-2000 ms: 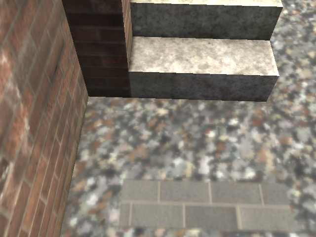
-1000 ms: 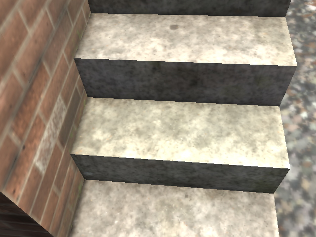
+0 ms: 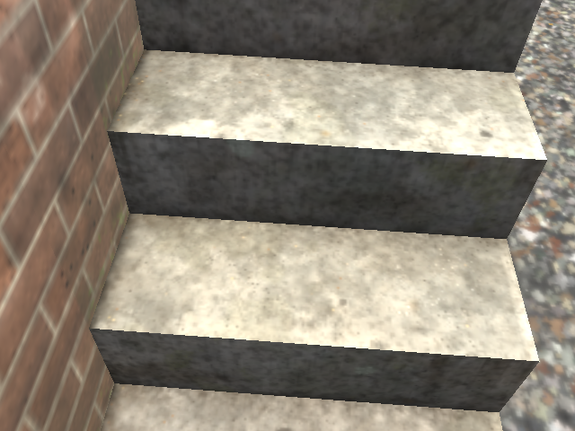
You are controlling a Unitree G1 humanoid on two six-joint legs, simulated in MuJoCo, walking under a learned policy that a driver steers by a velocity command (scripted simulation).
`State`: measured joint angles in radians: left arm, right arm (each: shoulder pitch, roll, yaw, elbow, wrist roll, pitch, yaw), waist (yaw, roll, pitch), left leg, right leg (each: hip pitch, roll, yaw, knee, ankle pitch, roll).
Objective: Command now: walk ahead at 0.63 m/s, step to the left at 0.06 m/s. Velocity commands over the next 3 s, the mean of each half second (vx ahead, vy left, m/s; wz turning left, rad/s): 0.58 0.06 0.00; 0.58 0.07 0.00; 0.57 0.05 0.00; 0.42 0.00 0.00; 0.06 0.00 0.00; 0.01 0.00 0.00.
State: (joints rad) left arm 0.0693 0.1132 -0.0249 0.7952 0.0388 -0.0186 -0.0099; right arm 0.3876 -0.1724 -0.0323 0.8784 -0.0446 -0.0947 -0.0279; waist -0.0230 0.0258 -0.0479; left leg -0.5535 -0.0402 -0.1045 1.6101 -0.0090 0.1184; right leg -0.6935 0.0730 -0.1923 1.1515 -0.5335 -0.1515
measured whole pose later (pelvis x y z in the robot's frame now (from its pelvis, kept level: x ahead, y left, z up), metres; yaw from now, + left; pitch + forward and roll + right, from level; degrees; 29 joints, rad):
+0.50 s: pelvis +0.26 +0.03 +0.24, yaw +1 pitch +3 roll +2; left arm 0.29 0.15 0.06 0.81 0.06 -0.08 -0.01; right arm 0.26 -0.22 -0.04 0.98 0.00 -0.03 -0.11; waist 0.06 -0.01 -0.04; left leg -0.57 -0.07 0.11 0.89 -0.38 0.09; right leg -0.82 0.10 0.10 1.96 -0.07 -0.12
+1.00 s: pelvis +0.51 -0.05 +0.41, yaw +1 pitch +1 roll -3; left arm 0.20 0.18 0.06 0.82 0.03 -0.04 -0.02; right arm 0.23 -0.17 -0.06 0.70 -0.04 -0.08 -0.05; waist -0.03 0.06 -0.07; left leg -0.81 -0.06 -0.17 2.05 -0.03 0.10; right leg -0.61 0.00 -0.17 1.09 -0.50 -0.07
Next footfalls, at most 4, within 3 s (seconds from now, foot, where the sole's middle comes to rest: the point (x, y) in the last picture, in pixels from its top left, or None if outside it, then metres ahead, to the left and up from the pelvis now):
0.32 left None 0.35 0.10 -0.48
0.84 right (378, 282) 0.59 -0.14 -0.29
1.32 left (252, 99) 0.84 0.07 -0.09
1.84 right None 1.05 -0.21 0.10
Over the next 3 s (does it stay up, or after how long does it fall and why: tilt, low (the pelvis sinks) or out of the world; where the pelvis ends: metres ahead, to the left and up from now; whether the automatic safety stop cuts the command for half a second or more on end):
stays up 1.05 -0.09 0.87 its command is cut before an obstacle from the start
